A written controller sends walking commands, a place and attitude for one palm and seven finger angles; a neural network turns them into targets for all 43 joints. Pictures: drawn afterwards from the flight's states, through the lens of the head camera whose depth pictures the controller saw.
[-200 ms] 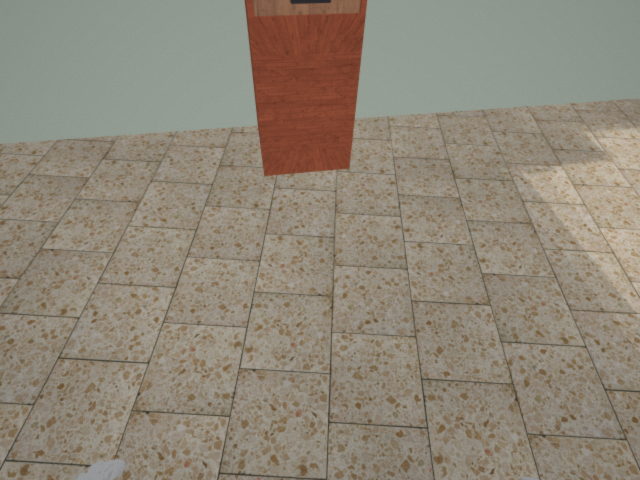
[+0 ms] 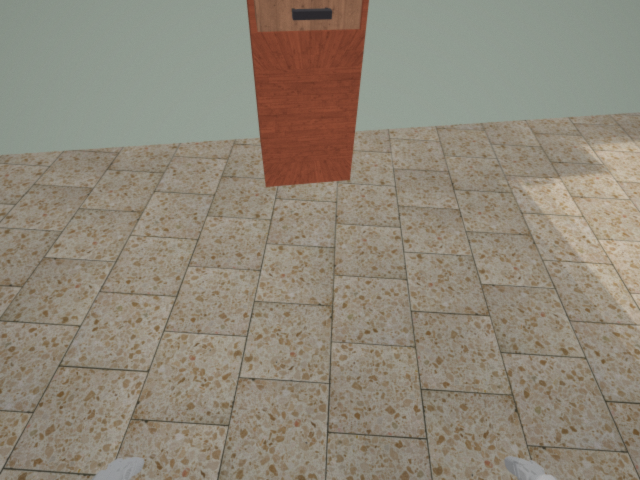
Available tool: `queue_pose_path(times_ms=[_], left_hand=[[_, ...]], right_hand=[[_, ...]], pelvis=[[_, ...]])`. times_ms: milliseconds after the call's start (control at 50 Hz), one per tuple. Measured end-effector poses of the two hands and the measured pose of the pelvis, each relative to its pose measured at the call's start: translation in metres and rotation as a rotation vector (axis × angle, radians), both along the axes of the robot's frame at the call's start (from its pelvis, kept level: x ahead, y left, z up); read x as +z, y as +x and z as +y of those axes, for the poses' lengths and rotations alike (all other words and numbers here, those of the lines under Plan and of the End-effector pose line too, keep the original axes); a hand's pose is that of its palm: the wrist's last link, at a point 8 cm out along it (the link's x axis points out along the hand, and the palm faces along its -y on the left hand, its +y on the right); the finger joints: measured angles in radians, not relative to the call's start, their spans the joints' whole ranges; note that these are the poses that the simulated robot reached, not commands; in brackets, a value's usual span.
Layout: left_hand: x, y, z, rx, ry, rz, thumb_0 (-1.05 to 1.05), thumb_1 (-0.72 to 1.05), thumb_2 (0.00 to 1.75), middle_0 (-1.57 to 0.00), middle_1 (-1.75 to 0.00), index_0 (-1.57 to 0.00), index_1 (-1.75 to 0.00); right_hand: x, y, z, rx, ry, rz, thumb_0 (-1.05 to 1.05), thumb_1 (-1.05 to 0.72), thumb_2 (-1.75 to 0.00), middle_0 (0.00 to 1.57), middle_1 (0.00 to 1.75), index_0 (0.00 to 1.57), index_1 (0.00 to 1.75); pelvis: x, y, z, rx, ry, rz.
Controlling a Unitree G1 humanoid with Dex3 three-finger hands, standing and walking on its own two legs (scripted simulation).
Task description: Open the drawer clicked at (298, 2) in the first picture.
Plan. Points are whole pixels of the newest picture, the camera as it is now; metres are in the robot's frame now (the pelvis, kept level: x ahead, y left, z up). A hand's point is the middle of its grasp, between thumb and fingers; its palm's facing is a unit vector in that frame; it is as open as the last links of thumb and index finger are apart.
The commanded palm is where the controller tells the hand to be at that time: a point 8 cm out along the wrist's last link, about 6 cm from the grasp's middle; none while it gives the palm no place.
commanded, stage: stand and wait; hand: left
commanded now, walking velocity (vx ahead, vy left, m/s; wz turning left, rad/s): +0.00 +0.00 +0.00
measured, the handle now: (311, 12) +1.57 +0.14 +0.03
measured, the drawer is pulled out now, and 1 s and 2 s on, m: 0.00 0.00 0.00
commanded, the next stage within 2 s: look at it before walking up in 0.70 s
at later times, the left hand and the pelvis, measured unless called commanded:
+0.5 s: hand out of the picture +0.05 +0.23 -0.15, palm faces -0.03 -0.94 -0.34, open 7.4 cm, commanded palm none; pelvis -0.02 -0.02 +0.01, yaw +0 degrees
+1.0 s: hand out of the picture +0.05 +0.22 -0.15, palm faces -0.04 -0.94 -0.33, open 7.4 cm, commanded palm none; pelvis -0.03 -0.02 +0.01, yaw +0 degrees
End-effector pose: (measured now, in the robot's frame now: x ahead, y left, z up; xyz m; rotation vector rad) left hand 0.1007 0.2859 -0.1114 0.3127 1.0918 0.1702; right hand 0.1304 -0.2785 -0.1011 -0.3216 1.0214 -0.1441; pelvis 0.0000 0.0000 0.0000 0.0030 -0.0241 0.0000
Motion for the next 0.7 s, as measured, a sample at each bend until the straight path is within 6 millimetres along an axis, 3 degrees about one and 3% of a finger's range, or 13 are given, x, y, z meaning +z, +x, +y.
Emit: queue_pose_path(times_ms=[120,380,520,700], left_hand=[[-0.003,-0.014,-0.007,0.010,-0.010,0.031,0.01,0.90,0.89,-0.20,-0.30,-0.20,-0.30],[-0.005,-0.051,-0.006,0.035,0.009,0.122,0.01,0.90,0.89,-0.20,-0.30,-0.20,-0.30],[-0.002,-0.057,-0.008,0.034,0.017,0.125,0.01,0.90,0.89,-0.20,-0.30,-0.20,-0.30],[0.000,-0.054,-0.014,0.020,0.012,0.105,0.01,0.90,0.89,-0.20,-0.30,-0.20,-0.30]], right_hand=[[-0.001,-0.012,-0.007,-0.011,-0.004,0.029,0.01,-0.90,-0.89,0.20,0.30,0.20,0.30],[-0.009,-0.066,-0.029,-0.062,-0.023,0.160,0.01,-0.90,-0.89,0.20,0.30,0.20,0.30],[-0.012,-0.084,-0.034,-0.075,-0.016,0.189,0.01,-0.90,-0.89,0.20,0.30,0.20,0.30],[-0.013,-0.091,-0.034,-0.078,-0.004,0.186,0.01,-0.90,-0.89,0.20,0.30,0.20,0.30]], pelvis=[[0.002,-0.003,-0.005,0.000,0.001,-0.003],[0.004,-0.014,-0.014,-0.001,0.000,-0.012],[0.006,-0.020,-0.017,-0.003,0.001,-0.017],[0.006,-0.027,-0.020,-0.007,0.001,-0.016]])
